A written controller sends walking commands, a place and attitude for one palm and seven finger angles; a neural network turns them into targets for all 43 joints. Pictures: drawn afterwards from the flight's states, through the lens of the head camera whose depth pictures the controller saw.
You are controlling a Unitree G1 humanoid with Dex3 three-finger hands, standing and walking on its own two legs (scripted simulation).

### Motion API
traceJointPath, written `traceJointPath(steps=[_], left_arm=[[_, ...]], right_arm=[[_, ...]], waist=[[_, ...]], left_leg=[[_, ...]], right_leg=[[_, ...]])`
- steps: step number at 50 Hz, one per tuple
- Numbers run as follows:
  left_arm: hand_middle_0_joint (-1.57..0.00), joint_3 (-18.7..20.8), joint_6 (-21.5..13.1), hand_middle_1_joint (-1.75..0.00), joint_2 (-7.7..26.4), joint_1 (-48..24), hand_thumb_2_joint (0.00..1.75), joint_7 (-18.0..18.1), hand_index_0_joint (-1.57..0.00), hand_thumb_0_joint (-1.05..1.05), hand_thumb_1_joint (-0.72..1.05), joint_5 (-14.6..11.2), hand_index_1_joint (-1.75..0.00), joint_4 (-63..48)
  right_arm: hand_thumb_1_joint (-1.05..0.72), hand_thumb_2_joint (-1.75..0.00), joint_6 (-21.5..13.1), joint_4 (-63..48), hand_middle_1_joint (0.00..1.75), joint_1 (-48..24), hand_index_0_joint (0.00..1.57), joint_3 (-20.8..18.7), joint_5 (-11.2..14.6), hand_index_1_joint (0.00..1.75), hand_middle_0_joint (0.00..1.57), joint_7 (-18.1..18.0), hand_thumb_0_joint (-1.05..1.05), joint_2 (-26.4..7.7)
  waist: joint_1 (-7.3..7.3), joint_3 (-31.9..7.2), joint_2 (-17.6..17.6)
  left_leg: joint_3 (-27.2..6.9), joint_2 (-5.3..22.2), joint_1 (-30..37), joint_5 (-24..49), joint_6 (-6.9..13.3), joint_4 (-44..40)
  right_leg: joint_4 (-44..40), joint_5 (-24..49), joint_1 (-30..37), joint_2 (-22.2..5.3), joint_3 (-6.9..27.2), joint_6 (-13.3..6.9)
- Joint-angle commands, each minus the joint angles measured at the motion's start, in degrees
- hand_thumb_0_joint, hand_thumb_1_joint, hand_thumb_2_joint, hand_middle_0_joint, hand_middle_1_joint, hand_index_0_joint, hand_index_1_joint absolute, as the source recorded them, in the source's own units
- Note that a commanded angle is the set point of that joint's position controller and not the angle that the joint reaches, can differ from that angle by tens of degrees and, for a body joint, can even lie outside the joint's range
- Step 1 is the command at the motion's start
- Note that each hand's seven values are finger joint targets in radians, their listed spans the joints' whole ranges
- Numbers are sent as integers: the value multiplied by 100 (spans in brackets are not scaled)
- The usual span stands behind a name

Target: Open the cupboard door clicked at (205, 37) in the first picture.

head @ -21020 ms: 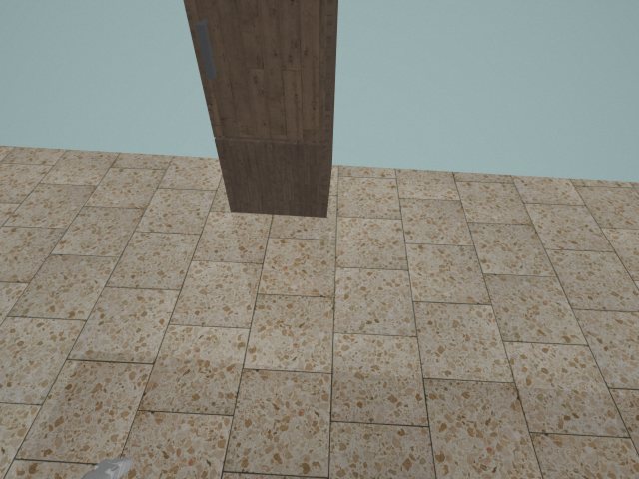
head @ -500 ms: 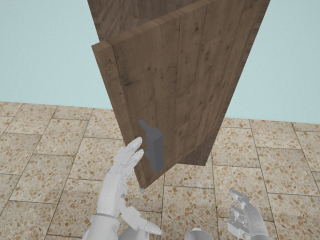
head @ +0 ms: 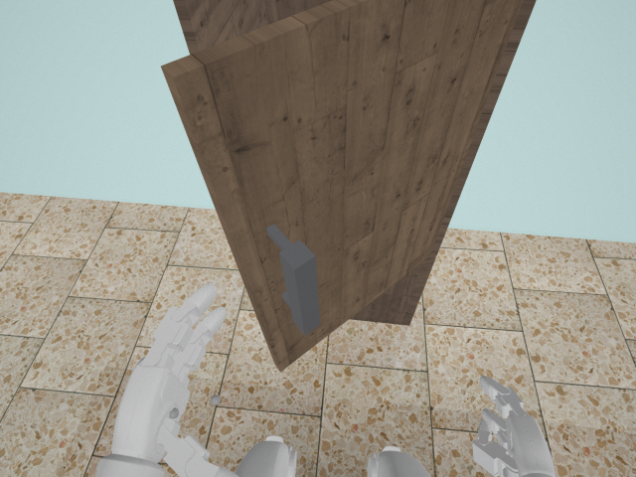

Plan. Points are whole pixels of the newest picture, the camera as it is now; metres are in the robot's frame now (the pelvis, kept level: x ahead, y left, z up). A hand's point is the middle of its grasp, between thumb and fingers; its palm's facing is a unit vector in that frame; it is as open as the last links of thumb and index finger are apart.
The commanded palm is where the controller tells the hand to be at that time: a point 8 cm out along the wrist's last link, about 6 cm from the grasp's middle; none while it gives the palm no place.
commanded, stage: draw the hand back to the body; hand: left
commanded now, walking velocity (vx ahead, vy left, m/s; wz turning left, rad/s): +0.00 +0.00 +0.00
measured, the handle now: (292, 281) +0.33 +0.05 +0.07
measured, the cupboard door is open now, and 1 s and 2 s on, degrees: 45 45 45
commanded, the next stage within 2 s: step back with the hand held close in 1.58 s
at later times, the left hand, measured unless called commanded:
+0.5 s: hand (124, 390) +0.19 +0.18 +0.14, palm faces -0.09 -0.99 -0.08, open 16.2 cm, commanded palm +0.16 +0.24 +0.15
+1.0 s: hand out of the picture +0.22 +0.26 +0.22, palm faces +0.33 -0.85 -0.40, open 11.5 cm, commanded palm +0.17 +0.31 +0.24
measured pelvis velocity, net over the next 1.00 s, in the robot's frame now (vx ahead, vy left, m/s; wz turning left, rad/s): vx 0.03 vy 0.04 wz -0.02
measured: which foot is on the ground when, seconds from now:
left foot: down 0.00-1.00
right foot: down 0.00-1.00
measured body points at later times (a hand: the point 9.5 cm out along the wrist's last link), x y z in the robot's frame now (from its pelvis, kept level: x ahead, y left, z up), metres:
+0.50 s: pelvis +0.00 +0.03 +0.03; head +0.02 +0.02 +0.48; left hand +0.19 +0.23 +0.14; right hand +0.19 -0.20 -0.02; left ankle +0.02 +0.13 -0.65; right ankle +0.01 -0.09 -0.65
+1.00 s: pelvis +0.03 +0.04 +0.08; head +0.01 +0.02 +0.53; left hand +0.19 +0.31 +0.24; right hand +0.21 -0.17 +0.00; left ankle +0.02 +0.13 -0.65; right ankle +0.01 -0.09 -0.65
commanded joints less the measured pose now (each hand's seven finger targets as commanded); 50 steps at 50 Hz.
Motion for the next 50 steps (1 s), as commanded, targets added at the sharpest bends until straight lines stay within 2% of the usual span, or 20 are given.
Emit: traceJointPath(steps=[1, 4, 5, 9, 10, 14, 16, 20, 23, 25, 26, 27, 28, 30, 31, 36, 39, 42, 45, 50], left_arm=[[-15, 261, -325, -30, 536, -256, 30, -152, -15, 0, -50, -96, -30, -1433], [-15, 644, -85, -30, 893, -214, 30, 105, -15, 0, -50, -57, -30, -1896], [-15, 619, 15, -30, 798, -82, 30, 170, -15, 0, -50, -69, -30, -1945], [-15, 640, 355, -30, 612, 226, 30, 256, -15, 0, -50, -224, -30, -1947], [-15, 635, 406, -30, 600, 254, 30, 221, -15, 0, -50, -266, -30, -1944], [-15, 535, 609, -30, 678, 46, 30, -37, -15, 0, -50, -278, -30, -1816], [-15, 643, 636, -30, 813, 57, 30, -143, -15, 0, -50, -301, -30, -1938], [-15, 943, 691, -30, 1011, 83, 30, -163, -15, 0, -50, -404, -30, -2338], [-15, 1197, 729, -30, 1100, 101, 34, -115, -15, 0, -40, -503, -30, -2548], [-16, 1176, 819, -30, 1048, 124, 37, -95, -16, 0, -32, -520, -30, -2555], [-16, 1255, 1137, -30, 1739, 194, 39, 635, -16, 0, -29, 281, -30, -2939], [-16, 1006, 1364, -30, 1253, 448, 40, 962, -16, 0, -26, 381, -30, -2954], [-16, 904, 1502, -30, 1113, 554, 42, 1115, -16, 0, -22, 438, -30, -2957], [-16, 896, 1700, -30, 1089, 630, 45, 1336, -16, 0, -15, 599, -30, -2816], [-16, 1005, 1730, -30, 1228, 487, 47, 1431, -16, 0, -12, 648, -30, -2880], [-17, 1390, 1785, -30, 1541, 75, 54, 1707, -17, 0, 6, 769, -30, -2770], [-17, 1639, 1752, -30, 1697, -103, 58, 1792, -17, 0, 17, 791, -30, -2843], [-18, 1729, 1731, -30, 1676, -70, 63, 1810, -18, 0, 27, 780, -30, -2949], [-18, 1912, 1740, -30, 1726, -67, 68, 1812, -18, 0, 37, 752, -30, -2788], [-19, 2353, 1716, -30, 1870, -219, 75, 1795, -19, 0, 55, 692, -30, -2453]], right_arm=[[-90, -90, -391, -1006, 30, -279, 20, -224, 53, 30, 20, -68, 0, -501], [-90, -90, -342, -1131, 30, -323, 20, -224, 92, 30, 20, -106, 0, -478], [-90, -90, -323, -1181, 30, -333, 20, -203, 118, 30, 20, -113, 0, -437], [-90, -90, -303, -1221, 30, -352, 20, -154, 197, 30, 20, -149, 0, -420], [-90, -90, -313, -1191, 30, -328, 20, -139, 203, 30, 20, -164, 0, -429], [-90, -90, -393, -1122, 30, -321, 20, -79, 207, 30, 20, -206, 0, -530], [-90, -90, -449, -1129, 30, -302, 20, -55, 209, 30, 20, -215, 0, -548], [-90, -90, -547, -1141, 30, -320, 20, -22, 230, 30, 20, -223, 0, -526], [-90, -90, -607, -1097, 30, -332, 20, -2, 254, 30, 20, -216, 0, -495], [-90, -90, -635, -1057, 30, -349, 20, 18, 263, 30, 20, -204, 0, -491], [-90, -90, -525, -1058, 30, -330, 20, 27, 181, 30, 20, -368, 0, -482], [-90, -90, -494, -1065, 30, -283, 20, 77, 160, 30, 20, -412, 0, -372], [-90, -90, -473, -1031, 30, -242, 20, 82, 145, 30, 20, -414, 0, -392], [-90, -90, -426, -894, 30, -269, 20, 98, 128, 30, 20, -410, 0, -395], [-90, -90, -410, -872, 30, -286, 20, 94, 123, 30, 20, -414, 0, -434], [-90, -90, -450, -670, 30, -451, 20, 133, 70, 30, 20, -493, 0, -455], [-90, -90, -532, -515, 30, -552, 20, 166, 47, 30, 20, -504, 0, -476], [-90, -90, -624, -376, 30, -596, 20, 175, 38, 30, 20, -469, 0, -444], [-90, -90, -675, -217, 30, -692, 20, 155, 20, 30, 20, -436, 0, -469], [-90, -90, -639, -23, 30, -833, 20, 89, 7, 30, 20, -419, 0, -485]], waist=[[-95, -1158, -497], [95, -1305, -227], [103, -1271, -291], [81, -1011, -475], [28, -921, -587], [-130, -281, -561], [-82, -244, -379], [37, -435, 6], [113, -439, 140], [84, -335, 176], [355, -499, 176], [207, -230, 224], [176, -170, 145], [155, 37, 96], [152, 53, 1], [164, 248, -236], [230, 168, 69], [261, 181, 268], [279, 283, -36], [327, 545, -197]], left_leg=[[14, -177, 425, 1013, 184, -569], [27, -186, 786, 1105, 208, -881], [37, -195, 898, 1112, 212, -990], [0, -183, 1152, 1128, 217, -1318], [-3, -174, 1192, 1137, 216, -1361], [-77, -143, 1276, 870, 231, -1584], [-93, -125, 1419, 800, 215, -1725], [-166, -93, 1831, 1010, 191, -1983], [-223, -67, 2032, 1165, 139, -2163], [-252, -44, 2127, 1234, 136, -2257], [-215, 39, 2247, 1302, 168, -2574], [-195, 30, 2346, 1322, 164, -2652], [-247, 63, 2372, 1380, 147, -2707], [-246, 113, 2531, 1656, 153, -2815], [-238, 115, 2616, 1673, 149, -2868], [-187, 104, 3049, 1540, 170, -3301], [-198, 98, 3347, 1759, 145, -3554], [-203, 127, 3658, 2290, 93, -3752], [-178, 158, 3840, 2704, 78, -3919], [-17, 135, 4028, 2698, 110, -4192]], right_leg=[[-1397, 1360, 1004, -101, 833, 249], [-1470, 1132, 1231, 2, 681, 150], [-1544, 1155, 1306, 13, 644, 160], [-1796, 1251, 1517, 74, 467, 194], [-1856, 1329, 1535, 64, 455, 224], [-2115, 919, 1330, 87, 397, 231], [-2146, 793, 1354, 90, 342, 209], [-2096, 1074, 1563, 142, 163, 165], [-2097, 1256, 1735, 174, 67, 142], [-2148, 1337, 1789, 187, 26, 146], [-2457, 1403, 2075, 14, 360, 72], [-2588, 1404, 2029, -10, 318, 92], [-2606, 1433, 2052, -15, 268, 104], [-2739, 1571, 2224, -16, 224, 125], [-2830, 1611, 2289, -10, 227, 132], [-3290, 1564, 2710, -33, 231, 147], [-3479, 1715, 3090, -54, 243, 125], [-3620, 2003, 3338, -56, 224, 138], [-3818, 2290, 3609, -42, 204, 158], [-4151, 2497, 3910, -27, 222, 167]])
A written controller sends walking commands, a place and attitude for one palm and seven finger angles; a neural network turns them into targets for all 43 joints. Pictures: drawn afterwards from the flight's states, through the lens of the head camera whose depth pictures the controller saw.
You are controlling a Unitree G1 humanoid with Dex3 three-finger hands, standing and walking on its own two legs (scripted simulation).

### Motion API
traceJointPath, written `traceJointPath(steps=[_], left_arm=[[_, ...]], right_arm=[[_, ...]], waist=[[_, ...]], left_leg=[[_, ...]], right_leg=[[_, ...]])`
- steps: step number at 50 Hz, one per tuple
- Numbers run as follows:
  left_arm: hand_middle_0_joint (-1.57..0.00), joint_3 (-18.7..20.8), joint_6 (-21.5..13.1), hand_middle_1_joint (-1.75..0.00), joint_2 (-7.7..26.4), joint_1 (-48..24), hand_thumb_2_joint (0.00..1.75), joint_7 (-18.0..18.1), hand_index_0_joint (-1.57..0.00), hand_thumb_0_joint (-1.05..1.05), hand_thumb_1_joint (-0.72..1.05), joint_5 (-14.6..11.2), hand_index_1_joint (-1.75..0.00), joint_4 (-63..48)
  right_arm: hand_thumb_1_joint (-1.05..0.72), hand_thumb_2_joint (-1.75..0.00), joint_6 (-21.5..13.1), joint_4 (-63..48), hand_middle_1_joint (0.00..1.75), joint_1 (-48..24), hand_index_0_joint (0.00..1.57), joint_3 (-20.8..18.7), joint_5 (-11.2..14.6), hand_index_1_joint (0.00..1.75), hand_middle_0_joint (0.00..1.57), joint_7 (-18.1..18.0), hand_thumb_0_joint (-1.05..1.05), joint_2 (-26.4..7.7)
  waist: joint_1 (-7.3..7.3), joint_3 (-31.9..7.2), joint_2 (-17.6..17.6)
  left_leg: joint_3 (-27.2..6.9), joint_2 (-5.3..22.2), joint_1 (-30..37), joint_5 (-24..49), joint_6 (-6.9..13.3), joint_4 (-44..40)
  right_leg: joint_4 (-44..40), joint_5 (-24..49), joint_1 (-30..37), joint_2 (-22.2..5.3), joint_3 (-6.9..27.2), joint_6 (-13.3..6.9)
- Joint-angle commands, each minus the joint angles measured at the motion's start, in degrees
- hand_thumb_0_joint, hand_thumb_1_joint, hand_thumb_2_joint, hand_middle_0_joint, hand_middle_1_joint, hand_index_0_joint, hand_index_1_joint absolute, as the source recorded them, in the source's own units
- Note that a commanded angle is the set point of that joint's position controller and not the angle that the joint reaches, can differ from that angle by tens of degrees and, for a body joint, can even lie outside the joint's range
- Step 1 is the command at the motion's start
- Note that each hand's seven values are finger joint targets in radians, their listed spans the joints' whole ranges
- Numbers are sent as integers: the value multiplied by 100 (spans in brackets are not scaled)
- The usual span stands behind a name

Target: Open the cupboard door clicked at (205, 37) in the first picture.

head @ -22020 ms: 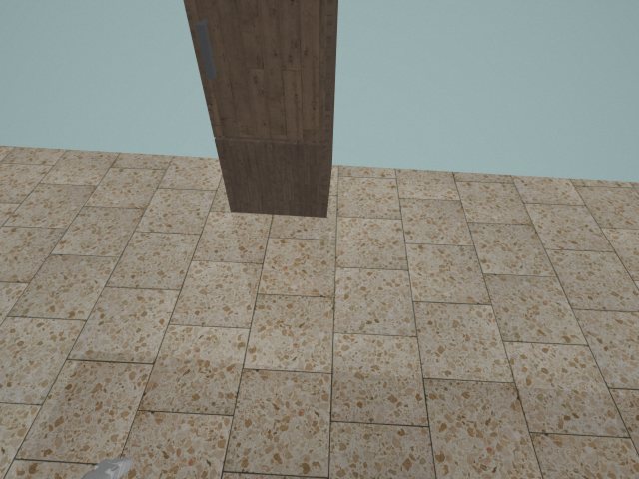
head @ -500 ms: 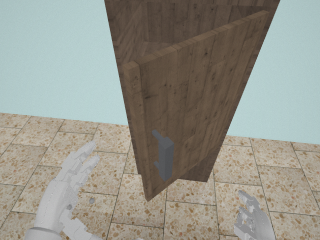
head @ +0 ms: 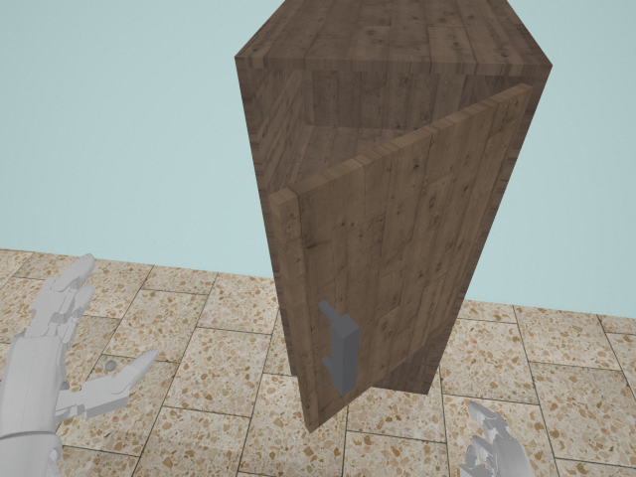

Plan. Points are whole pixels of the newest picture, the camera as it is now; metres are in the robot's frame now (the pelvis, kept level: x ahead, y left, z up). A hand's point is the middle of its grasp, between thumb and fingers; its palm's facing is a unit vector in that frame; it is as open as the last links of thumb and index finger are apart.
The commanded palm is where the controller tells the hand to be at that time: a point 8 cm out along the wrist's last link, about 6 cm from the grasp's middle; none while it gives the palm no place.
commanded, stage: draw the hand back to the body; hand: left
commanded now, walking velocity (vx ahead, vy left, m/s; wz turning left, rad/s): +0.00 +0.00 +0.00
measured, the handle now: (334, 347) +0.30 +0.02 -0.01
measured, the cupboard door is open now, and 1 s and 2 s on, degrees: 45 45 45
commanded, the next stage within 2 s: step back with the hand held close in 0.58 s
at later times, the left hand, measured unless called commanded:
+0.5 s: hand (94, 345) +0.19 +0.24 +0.16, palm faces +0.43 -0.81 -0.40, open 7.5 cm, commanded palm +0.14 +0.28 +0.18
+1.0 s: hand (96, 352) +0.18 +0.23 +0.16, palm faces +0.32 -0.80 -0.51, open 7.4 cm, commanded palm +0.12 +0.28 +0.18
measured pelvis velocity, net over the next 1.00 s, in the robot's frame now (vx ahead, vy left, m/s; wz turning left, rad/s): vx -0.02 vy -0.01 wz -0.02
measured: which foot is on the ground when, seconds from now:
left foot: down 0.00-1.00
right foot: down 0.00-1.00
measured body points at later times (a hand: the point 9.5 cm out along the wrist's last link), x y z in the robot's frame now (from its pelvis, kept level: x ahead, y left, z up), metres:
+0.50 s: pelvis +0.00 -0.02 +0.01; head -0.01 -0.04 +0.46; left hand +0.16 +0.28 +0.18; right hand +0.19 -0.24 -0.07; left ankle -0.01 +0.09 -0.73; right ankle -0.02 -0.13 -0.73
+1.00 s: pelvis -0.02 -0.01 +0.01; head +0.00 -0.03 +0.46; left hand +0.16 +0.27 +0.19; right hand +0.16 -0.27 -0.07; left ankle -0.01 +0.09 -0.73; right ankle -0.02 -0.13 -0.73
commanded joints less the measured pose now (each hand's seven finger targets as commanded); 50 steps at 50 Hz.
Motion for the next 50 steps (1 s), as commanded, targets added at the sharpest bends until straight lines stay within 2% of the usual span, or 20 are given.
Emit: traceJointPath(steps=[1, 6, 10, 11, 12, 15, 18, 20, 22, 24, 31, 34, 35, 36, 37, 38, 41, 44, 46, 50], left_arm=[[-19, 933, -382, -30, 890, -484, 76, 66, -19, 0, 58, -35, -30, -963], [-19, 1321, -476, -30, 1123, -870, 84, 64, -19, 0, 76, -62, -30, -1116], [-20, 1592, -531, -30, 1301, -1062, 90, 81, -20, 0, 90, -100, -30, -1120], [-20, 1461, -507, -30, 1102, -904, 90, 50, -20, 0, 90, -109, -30, -889], [-20, 1340, -496, -30, 958, -833, 90, 16, -20, 0, 90, -125, -30, -760], [-20, 1144, -442, -30, 779, -791, 90, -58, -20, 0, 90, -132, -30, -549], [-20, 1325, -482, -30, 1009, -936, 90, -47, -20, 0, 90, -115, -30, -724], [-20, 1412, -529, -30, 1150, -1028, 90, -26, -20, 0, 90, -89, -30, -974], [-20, 1421, -542, -30, 1176, -1015, 90, -17, -20, 0, 90, -86, -30, -1083], [-20, 1498, -543, -30, 1281, -1026, 90, 2, -20, 0, 90, -73, -30, -1096], [-20, 1362, -514, -30, 1033, -917, 90, -38, -20, 0, 90, -112, -30, -652], [-20, 1343, -528, -30, 1031, -935, 90, -60, -20, 0, 90, -106, -30, -584], [-20, 1414, -575, -30, 1199, -1434, 90, -35, -20, 0, 90, -116, -30, -848], [-20, 2065, -782, -30, 1839, -1730, 90, -10, -20, 0, 90, -81, -30, -903], [-20, 1749, -797, -30, 1388, -1138, 90, -70, -20, 0, 90, -63, -30, -471], [-20, 1652, -774, -30, 1307, -868, 90, -87, -20, 0, 90, -43, -30, -421], [-20, 1528, -833, -30, 1211, -587, 90, -90, -20, 0, 90, -25, -30, -679], [-20, 1654, -854, -30, 1357, -339, 90, -32, -20, 0, 90, -33, -30, -1031], [-20, 1761, -840, -30, 1441, -180, 90, 3, -20, 0, 90, -53, -30, -1161], [-20, 2021, -875, -30, 1623, 39, 90, 81, -20, 0, 90, -79, -30, -1306]], right_arm=[[-90, -90, -330, -828, 30, -826, 20, -321, -4, 30, 20, -37, 0, -606], [-90, -90, -327, -709, 30, -923, 20, -347, -25, 30, 20, -10, 0, -614], [-90, -90, -355, -618, 30, -994, 20, -372, -33, 30, 20, -2, 0, -614], [-90, -90, -341, -594, 30, -999, 20, -383, -39, 30, 20, 7, 0, -612], [-90, -90, -326, -582, 30, -977, 20, -396, -39, 30, 20, 28, 0, -620], [-90, -90, -239, -559, 30, -993, 20, -451, -21, 30, 20, 62, 0, -675], [-90, -90, -214, -572, 30, -1031, 20, -481, -47, 30, 20, 58, 0, -682], [-90, -90, -232, -574, 30, -1070, 20, -472, -56, 30, 20, 41, 0, -653], [-90, -90, -262, -559, 30, -1091, 20, -454, -56, 30, 20, 38, 0, -619], [-90, -90, -296, -530, 30, -1111, 20, -452, -60, 30, 20, 20, 0, -631], [-90, -90, -280, -462, 30, -1121, 20, -455, -50, 30, 20, 36, 0, -605], [-90, -90, -270, -451, 30, -1134, 20, -491, -40, 30, 20, 41, 0, -637], [-90, -90, -275, -459, 30, -1163, 20, -476, -42, 30, 20, 35, 0, -635], [-90, -90, -177, -654, 30, -1055, 20, -473, 31, 30, 20, 32, 0, -751], [-90, -90, -92, -547, 30, -1030, 20, -504, -7, 30, 20, 36, 0, -691], [-90, -90, -27, -574, 30, -1077, 20, -518, -26, 30, 20, 57, 0, -695], [-90, -90, 94, -676, 30, -1042, 20, -551, -39, 30, 20, 65, 0, -757], [-90, -90, 178, -775, 30, -1057, 20, -589, -25, 30, 20, 39, 0, -775], [-90, -90, 253, -873, 30, -1034, 20, -615, -1, 30, 20, 40, 0, -739], [-90, -90, 337, -943, 30, -1011, 20, -665, 26, 30, 20, -2, 0, -701]], waist=[[40, -127, -273], [82, -190, 179], [98, -128, 84], [89, -40, 61], [63, 38, -235], [34, 131, -286], [76, -113, -285], [108, -332, 1], [109, -363, 43], [121, -319, 39], [86, 164, -182], [92, 78, -161], [61, -45, -234], [-184, 396, -443], [-213, 283, -719], [-204, 196, -715], [-222, -226, -202], [-197, -684, -4], [-203, -855, -281], [-200, -960, -298]], left_leg=[[-276, 298, 343, 1548, -208, -914], [-213, 267, 586, 1744, -206, -1082], [-208, 261, 699, 1798, -202, -1183], [-171, 256, 714, 1754, -184, -1197], [-169, 265, 719, 1777, -168, -1219], [-127, 283, 797, 1807, -138, -1257], [-100, 247, 880, 1763, -103, -1265], [-101, 224, 956, 1886, -116, -1266], [-86, 211, 1018, 1916, -122, -1244], [-93, 211, 1001, 1959, -126, -1242], [-74, 219, 924, 1671, -114, -1336], [-54, 222, 985, 1624, -98, -1344], [-66, 212, 1035, 1559, -83, -1351], [-217, 301, 638, 1196, 16, -1134], [-267, 286, 671, 1217, 12, -989], [-214, 290, 749, 1330, 9, -929], [-187, 361, 712, 2027, -57, -958], [-213, 427, 727, 2645, -79, -957], [-225, 477, 671, 2786, -91, -922], [-263, 511, 415, 2803, -112, -898]], right_leg=[[-690, 1170, 213, 60, -79, -192], [-894, 1367, 489, 46, -28, -212], [-1026, 1463, 594, 56, -29, -210], [-1064, 1452, 547, 63, -21, -198], [-1100, 1495, 538, 73, -39, -181], [-1180, 1532, 515, 76, -16, -153], [-1220, 1573, 646, 67, 25, -151], [-1188, 1690, 804, 44, 43, -172], [-1215, 1734, 793, 50, 51, -171], [-1243, 1779, 815, 54, 46, -183], [-1382, 1521, 591, 82, 40, -150], [-1423, 1455, 617, 76, 73, -151], [-1435, 1423, 630, 58, 90, -133], [-1749, 1535, -14, -176, 582, -102], [-1763, 1630, -13, -284, 591, -125], [-1756, 1830, -54, -338, 640, -130], [-1386, 2444, 215, -348, 450, -122], [-1104, 2821, 473, -308, 333, -101], [-973, 2937, 518, -271, 338, -79], [-770, 3010, 600, -276, 337, -82]])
